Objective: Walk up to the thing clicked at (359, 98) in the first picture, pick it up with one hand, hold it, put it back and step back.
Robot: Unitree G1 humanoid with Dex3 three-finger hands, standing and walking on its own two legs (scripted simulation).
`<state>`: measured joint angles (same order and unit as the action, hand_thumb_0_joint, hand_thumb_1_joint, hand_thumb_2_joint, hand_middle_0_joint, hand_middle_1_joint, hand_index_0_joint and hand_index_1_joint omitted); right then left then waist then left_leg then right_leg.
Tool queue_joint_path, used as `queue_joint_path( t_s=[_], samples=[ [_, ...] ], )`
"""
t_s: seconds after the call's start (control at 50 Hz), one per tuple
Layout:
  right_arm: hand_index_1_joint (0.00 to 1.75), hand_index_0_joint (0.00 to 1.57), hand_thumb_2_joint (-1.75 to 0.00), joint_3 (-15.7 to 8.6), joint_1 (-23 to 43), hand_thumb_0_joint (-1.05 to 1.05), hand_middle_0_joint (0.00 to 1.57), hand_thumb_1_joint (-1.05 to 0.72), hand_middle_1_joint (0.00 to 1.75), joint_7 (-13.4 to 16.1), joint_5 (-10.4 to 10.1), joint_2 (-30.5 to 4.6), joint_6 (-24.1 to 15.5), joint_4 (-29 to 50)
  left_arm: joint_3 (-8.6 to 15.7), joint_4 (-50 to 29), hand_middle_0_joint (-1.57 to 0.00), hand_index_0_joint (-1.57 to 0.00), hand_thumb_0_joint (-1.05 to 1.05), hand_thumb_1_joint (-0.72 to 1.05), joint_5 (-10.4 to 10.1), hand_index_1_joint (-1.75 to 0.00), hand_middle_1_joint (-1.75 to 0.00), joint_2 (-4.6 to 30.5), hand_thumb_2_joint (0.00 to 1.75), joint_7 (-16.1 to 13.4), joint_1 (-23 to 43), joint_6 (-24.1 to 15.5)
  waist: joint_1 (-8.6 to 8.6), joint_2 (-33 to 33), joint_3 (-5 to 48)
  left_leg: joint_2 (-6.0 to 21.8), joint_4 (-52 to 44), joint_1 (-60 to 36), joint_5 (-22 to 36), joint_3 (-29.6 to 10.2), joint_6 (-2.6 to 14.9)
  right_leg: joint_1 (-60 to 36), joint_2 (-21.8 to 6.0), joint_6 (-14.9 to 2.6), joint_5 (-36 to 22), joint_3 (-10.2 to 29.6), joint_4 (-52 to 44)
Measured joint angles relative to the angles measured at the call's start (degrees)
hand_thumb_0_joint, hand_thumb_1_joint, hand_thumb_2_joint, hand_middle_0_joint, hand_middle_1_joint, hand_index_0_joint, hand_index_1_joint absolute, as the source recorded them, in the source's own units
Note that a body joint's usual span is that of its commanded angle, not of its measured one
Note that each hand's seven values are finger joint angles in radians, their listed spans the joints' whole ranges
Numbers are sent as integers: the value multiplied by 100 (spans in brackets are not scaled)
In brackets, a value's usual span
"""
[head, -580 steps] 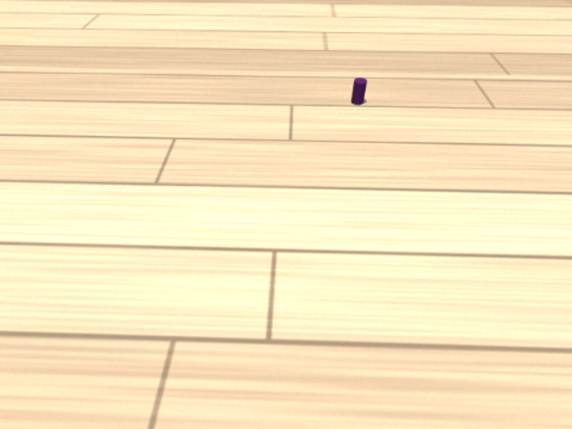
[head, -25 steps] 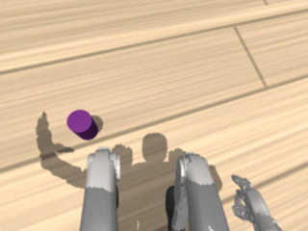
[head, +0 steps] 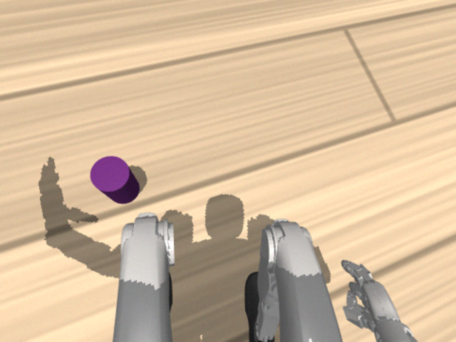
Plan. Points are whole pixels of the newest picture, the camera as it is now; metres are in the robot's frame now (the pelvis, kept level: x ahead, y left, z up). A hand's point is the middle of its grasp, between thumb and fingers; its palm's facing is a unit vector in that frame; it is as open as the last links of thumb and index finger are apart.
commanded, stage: go down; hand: left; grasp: from the side
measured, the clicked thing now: (117, 182) +0.43 +0.28 -0.33
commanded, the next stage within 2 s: approach in 0.36 s
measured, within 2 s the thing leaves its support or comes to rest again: neither
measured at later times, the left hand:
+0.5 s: hand out of the picture +0.32 +0.45 -0.01, palm faces +0.30 -0.94 -0.14, open 17.6 cm
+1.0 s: hand (33, 193) +0.35 +0.39 -0.19, palm faces +0.26 -0.97 +0.01, open 17.7 cm
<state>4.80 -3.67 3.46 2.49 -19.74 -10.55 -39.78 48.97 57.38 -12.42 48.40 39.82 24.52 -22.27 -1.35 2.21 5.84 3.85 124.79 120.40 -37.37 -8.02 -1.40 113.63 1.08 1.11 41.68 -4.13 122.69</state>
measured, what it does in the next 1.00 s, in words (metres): lowers itself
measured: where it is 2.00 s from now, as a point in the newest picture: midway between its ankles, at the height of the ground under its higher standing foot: (209, 326)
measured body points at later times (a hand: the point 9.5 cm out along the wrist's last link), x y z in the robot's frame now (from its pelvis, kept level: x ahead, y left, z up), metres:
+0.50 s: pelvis +0.00 +0.00 -0.02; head +0.21 +0.08 +0.37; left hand +0.30 +0.50 +0.00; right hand +0.19 -0.26 -0.12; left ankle +0.09 +0.14 -0.37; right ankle +0.09 -0.13 -0.37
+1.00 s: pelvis +0.00 +0.00 -0.10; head +0.22 +0.12 +0.27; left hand +0.34 +0.44 -0.19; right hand +0.20 -0.26 -0.17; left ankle +0.09 +0.14 -0.37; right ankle +0.09 -0.13 -0.37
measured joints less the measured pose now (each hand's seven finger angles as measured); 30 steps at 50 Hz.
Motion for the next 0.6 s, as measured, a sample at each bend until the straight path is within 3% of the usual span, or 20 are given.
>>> queue_joint_path(
  t_s=[0.46, 0.6],
  samples=[
    [30, 21, -92, 92, 87, 1, 20, -93, 30, -18, 28, -49, -8, -24, 237, 117, -4, -2, -1, -57, -174, -9, -8, 206, 11, 262, 18, -105, -17, 60, -121, -10, 356, 247, -43, -89, -6, 210, 30, 11, 40, -44, 316],
    [30, 21, -91, 145, 145, 1, 20, -93, 30, -30, 42, -58, -42, -28, 277, 296, -6, -3, -1, -59, -415, -11, -9, 195, 9, 337, -5, -307, -29, 87, -152, -10, 453, 339, -35, -104, -3, 301, 42, 19, 31, -45, 410]
  ],
)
